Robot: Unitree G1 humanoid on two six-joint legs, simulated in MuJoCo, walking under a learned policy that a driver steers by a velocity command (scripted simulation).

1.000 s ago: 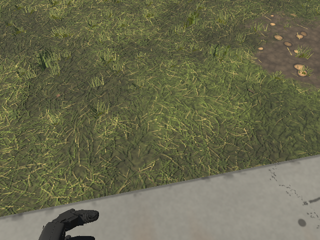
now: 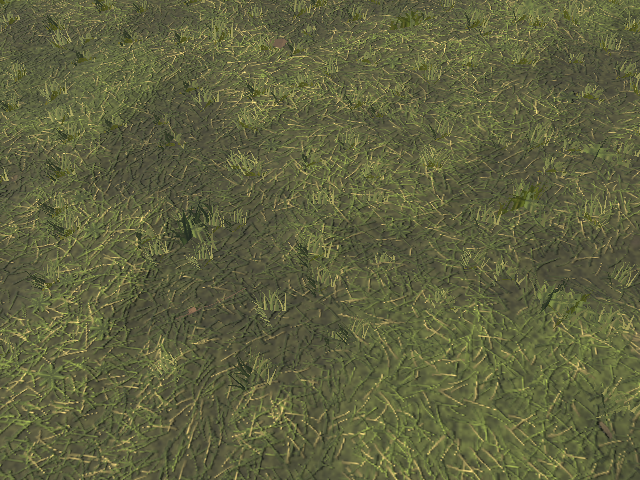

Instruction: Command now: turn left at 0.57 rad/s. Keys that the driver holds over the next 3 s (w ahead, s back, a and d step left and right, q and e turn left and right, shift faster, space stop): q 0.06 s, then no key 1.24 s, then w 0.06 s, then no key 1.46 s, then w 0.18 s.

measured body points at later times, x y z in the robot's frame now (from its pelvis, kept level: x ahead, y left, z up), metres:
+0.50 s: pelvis +0.00 +0.02 +0.00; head +0.01 +0.04 +0.45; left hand +0.07 +0.31 -0.12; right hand +0.20 -0.18 -0.08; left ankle -0.02 +0.13 -0.74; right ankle +0.02 -0.11 -0.71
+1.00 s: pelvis -0.01 +0.00 +0.00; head +0.00 +0.00 +0.45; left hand +0.04 +0.26 -0.14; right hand +0.12 -0.23 -0.13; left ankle -0.02 +0.13 -0.74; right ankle +0.01 -0.12 -0.74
